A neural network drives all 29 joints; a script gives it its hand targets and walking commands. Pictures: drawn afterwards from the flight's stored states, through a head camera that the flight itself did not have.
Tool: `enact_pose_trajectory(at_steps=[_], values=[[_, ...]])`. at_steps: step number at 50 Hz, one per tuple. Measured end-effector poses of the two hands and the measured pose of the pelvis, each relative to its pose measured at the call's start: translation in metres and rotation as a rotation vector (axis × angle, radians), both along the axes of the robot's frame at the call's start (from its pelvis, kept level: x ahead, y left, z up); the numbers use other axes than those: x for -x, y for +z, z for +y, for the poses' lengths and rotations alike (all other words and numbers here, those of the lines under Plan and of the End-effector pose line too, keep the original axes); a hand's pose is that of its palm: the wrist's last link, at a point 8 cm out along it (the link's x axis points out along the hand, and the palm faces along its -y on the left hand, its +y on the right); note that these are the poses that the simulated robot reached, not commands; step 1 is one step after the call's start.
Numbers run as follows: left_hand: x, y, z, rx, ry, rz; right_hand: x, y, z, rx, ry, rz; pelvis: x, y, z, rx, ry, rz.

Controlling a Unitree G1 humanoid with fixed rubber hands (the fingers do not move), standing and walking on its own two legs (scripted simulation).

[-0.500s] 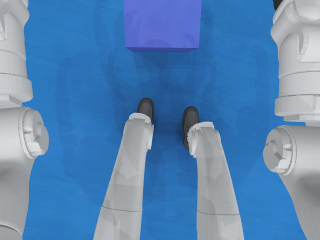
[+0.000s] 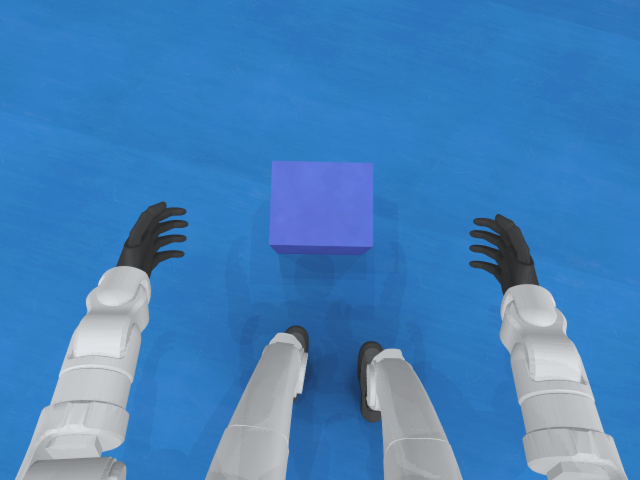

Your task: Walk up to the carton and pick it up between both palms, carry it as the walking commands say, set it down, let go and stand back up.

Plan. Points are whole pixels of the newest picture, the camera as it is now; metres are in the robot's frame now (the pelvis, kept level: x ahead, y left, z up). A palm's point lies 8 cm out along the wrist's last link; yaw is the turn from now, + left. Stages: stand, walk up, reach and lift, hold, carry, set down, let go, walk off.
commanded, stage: let go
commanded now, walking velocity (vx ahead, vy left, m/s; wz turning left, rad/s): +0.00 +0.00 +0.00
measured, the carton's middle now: (321, 212) +0.50 +0.03 -0.61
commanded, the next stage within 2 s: stand in 0.92 s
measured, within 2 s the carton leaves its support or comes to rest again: neither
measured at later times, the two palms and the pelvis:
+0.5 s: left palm (136, 372) +0.21 +0.21 -0.03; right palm (592, 403) +0.21 -0.24 -0.03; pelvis +0.06 -0.02 +0.05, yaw +0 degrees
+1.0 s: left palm (153, 378) +0.21 +0.19 -0.03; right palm (617, 413) +0.20 -0.27 -0.03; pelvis +0.07 -0.04 +0.05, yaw +0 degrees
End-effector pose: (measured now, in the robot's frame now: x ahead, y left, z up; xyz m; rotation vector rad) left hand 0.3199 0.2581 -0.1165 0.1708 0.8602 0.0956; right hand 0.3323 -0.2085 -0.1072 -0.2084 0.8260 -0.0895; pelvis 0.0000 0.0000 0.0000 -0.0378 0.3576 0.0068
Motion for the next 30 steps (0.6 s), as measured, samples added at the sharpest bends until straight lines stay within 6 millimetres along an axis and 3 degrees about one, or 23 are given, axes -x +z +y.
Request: enact_pose_trajectory(at_steps=[5, 9, 21, 30], values=[[0.012, 0.040, -0.017, 0.021, 0.007, -0.067, 0.017, 0.037, -0.008, -0.007, 0.008, -0.037, -0.018, 0.014, -0.003, -0.011, -0.008, -0.033], [0.028, 0.059, -0.032, 0.038, -0.008, -0.078, 0.037, 0.053, -0.013, -0.023, 0.006, -0.028, -0.030, 0.026, -0.006, -0.019, -0.011, -0.109], [0.100, 0.079, -0.051, 0.021, -0.019, -0.004, 0.112, 0.072, -0.029, -0.030, 0.002, 0.035, -0.055, 0.050, -0.019, -0.032, -0.009, -0.288], [0.110, 0.096, -0.053, -0.004, -0.030, -0.017, 0.124, 0.084, -0.046, -0.041, 0.007, 0.012, -0.058, 0.056, -0.027, -0.041, -0.013, -0.389]])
